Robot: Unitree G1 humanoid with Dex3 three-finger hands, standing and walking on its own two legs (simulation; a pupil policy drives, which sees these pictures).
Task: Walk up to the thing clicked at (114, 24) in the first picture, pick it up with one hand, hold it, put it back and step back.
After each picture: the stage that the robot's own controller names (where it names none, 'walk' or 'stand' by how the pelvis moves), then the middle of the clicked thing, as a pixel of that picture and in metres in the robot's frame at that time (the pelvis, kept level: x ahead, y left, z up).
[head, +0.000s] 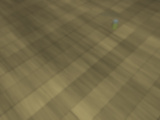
stand; (115, 24) +1.65 -0.40 -0.72
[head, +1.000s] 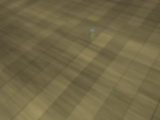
walk; (92, 34) +1.57 +0.05 -0.69
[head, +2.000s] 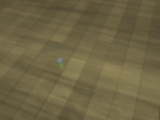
walk; (60, 63) +1.00 +0.32 -0.72
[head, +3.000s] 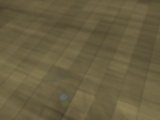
walk; (64, 100) +0.63 +0.26 -0.72
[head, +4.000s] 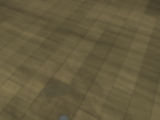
walk; out of the picture +0.43 +0.18 -0.71
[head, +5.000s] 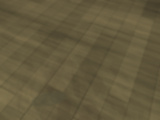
stand; out of the picture +0.35 +0.20 -0.72
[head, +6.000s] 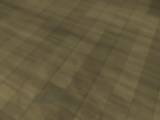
stand; out of the picture +0.33 +0.18 -0.71
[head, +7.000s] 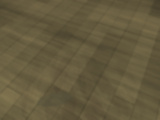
stand; out of the picture +0.34 +0.19 -0.72
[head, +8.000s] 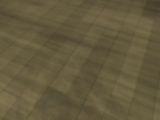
stand; out of the picture +0.34 +0.19 -0.72
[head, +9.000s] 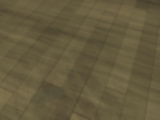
stand; out of the picture +0.35 +0.21 -0.72
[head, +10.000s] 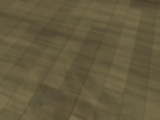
stand; out of the picture +0.34 +0.22 -0.72
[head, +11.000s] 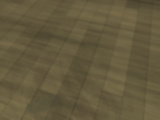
stand; out of the picture +0.29 +0.22 -0.72
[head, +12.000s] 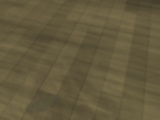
stand; out of the picture +0.31 +0.22 -0.72
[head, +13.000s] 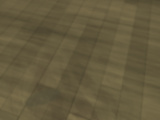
stand; out of the picture +0.32 +0.23 -0.72
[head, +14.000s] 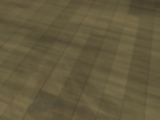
stand; out of the picture +0.32 +0.21 -0.72
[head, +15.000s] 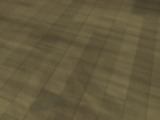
stand; out of the picture +0.32 +0.21 -0.72
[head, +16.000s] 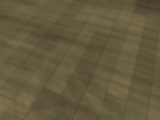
stand; out of the picture +0.32 +0.21 -0.72
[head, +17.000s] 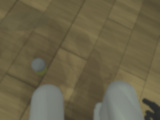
go down; (39, 67) +0.43 +0.19 -0.40
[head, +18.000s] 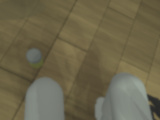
go down; (35, 58) +0.45 +0.19 -0.32
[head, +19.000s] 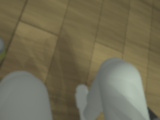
close in; out of the picture +0.44 +0.22 -0.24
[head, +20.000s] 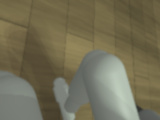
close; out of the picture +0.44 +0.24 -0.23
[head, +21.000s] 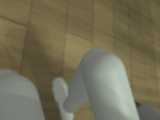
lift; out of the picture +0.43 +0.23 -0.23
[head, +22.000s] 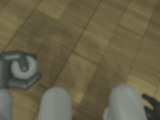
lift; (28, 72) +0.34 +0.20 -0.04
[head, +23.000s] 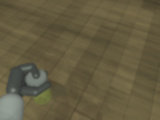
hold; (39, 87) +0.32 +0.17 +0.01
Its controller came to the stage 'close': yes
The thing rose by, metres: 0.71
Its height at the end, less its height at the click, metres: +0.68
